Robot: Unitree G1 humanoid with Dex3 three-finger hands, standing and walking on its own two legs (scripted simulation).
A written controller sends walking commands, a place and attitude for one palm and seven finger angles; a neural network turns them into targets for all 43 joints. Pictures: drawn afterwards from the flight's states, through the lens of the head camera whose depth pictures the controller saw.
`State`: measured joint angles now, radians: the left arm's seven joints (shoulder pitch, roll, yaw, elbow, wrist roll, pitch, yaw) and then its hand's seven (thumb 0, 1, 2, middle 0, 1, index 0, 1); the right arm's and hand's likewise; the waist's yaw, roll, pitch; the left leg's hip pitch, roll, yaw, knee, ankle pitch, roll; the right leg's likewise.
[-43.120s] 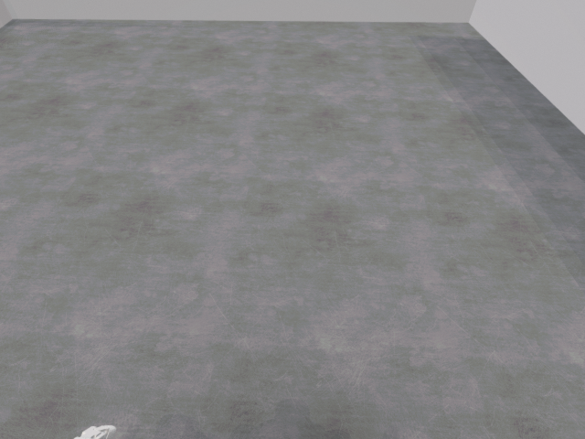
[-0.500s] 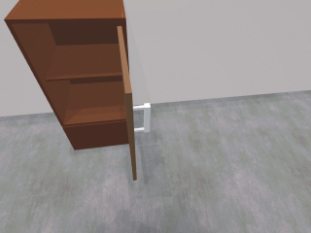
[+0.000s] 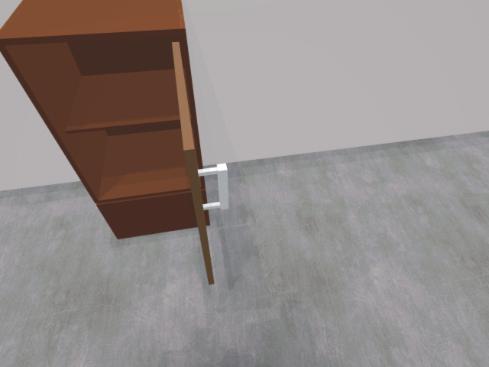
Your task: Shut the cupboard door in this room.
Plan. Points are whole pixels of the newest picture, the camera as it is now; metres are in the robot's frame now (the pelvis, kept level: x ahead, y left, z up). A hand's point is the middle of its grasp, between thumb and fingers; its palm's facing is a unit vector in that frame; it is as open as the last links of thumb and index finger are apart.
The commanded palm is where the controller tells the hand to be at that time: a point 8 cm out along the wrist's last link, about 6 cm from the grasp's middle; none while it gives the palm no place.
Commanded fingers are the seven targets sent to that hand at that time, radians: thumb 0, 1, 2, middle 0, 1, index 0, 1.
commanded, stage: turn or walk to find it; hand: left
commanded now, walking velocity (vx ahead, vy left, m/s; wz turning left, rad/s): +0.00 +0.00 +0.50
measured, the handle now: (214, 189) +0.47 +0.10 -0.04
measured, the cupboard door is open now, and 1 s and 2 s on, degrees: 91 91 91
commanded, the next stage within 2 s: stand and wait in 0.10 s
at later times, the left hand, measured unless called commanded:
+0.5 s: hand out of the picture +0.00 +0.16 -0.18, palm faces +0.07 -0.98 -0.17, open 7.3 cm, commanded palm none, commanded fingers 0.00 0.90 0.90 -0.20 -0.30 -0.20 -0.30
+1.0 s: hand out of the picture +0.04 +0.20 -0.17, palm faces +0.04 -0.97 -0.26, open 7.3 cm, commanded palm none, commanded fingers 0.00 0.90 0.90 -0.20 -0.30 -0.20 -0.30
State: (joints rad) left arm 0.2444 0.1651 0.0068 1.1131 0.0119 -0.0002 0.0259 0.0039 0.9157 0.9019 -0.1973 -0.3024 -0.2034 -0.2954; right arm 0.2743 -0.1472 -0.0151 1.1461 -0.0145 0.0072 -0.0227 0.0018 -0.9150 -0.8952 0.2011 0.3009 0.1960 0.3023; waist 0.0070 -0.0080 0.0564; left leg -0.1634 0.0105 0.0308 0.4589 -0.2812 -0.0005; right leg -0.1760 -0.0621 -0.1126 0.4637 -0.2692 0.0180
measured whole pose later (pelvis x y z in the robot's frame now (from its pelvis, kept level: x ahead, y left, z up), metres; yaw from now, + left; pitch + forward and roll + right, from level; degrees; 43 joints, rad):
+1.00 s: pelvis +0.01 -0.01 +0.01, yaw +1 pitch -1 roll +0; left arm 0.20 0.24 0.02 1.11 0.01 -0.02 0.01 0.00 0.91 0.90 -0.20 -0.30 -0.20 -0.30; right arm 0.19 -0.22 -0.01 1.12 -0.01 -0.01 -0.02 0.00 -0.91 -0.89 0.20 0.30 0.20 0.30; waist 0.02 0.00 0.05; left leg -0.10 0.02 0.01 0.38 -0.25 -0.02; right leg -0.10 -0.04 -0.14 0.37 -0.25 0.00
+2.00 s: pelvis +0.01 -0.03 +0.00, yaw -21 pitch +2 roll +1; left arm 0.27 0.23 0.07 0.93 0.03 0.03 -0.01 0.00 0.90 0.90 -0.20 -0.30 -0.21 -0.30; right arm 0.05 -0.24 -0.05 0.90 -0.01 0.04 -0.02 0.01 -0.91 -0.90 0.20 0.30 0.20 0.30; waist 0.07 -0.02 0.07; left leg -0.40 0.02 -0.03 0.83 -0.43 -0.07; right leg -0.31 0.09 0.12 0.49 -0.22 -0.05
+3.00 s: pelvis +0.12 -0.10 -0.01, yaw -56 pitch +2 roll -1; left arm 0.35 0.22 0.06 0.98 0.03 -0.02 -0.03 0.00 0.90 0.90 -0.20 -0.30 -0.21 -0.30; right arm 0.12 -0.22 -0.05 0.87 -0.03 -0.01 0.03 0.01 -0.91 -0.90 0.20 0.30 0.20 0.30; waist 0.06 -0.01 0.06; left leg -0.48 0.08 0.04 0.69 -0.28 -0.08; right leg -0.11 0.04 0.07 0.45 -0.37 -0.01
